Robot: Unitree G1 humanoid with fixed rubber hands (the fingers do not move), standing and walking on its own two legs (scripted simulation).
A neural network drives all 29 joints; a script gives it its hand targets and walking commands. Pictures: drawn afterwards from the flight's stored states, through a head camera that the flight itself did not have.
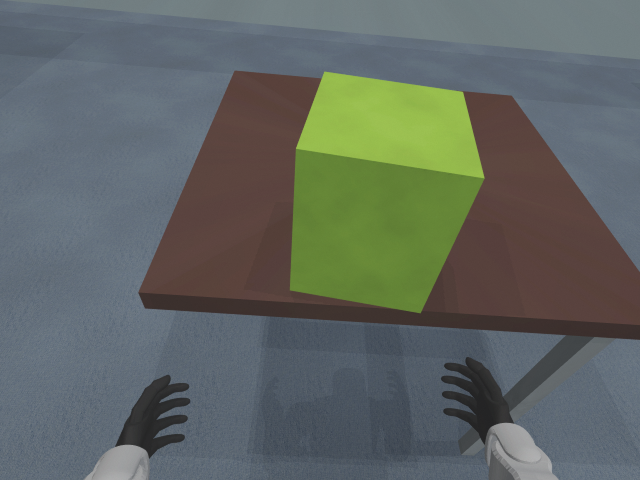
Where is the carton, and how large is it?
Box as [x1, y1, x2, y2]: [290, 72, 484, 312]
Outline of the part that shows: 324,72 296,147 290,290 420,312 484,178 463,94 460,91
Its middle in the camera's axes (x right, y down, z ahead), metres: +0.08 -0.07 +0.57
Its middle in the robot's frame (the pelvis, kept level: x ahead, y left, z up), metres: +0.48 -0.04 +0.12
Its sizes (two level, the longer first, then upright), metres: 0.210 0.200 0.250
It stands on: a table, 0.78 m high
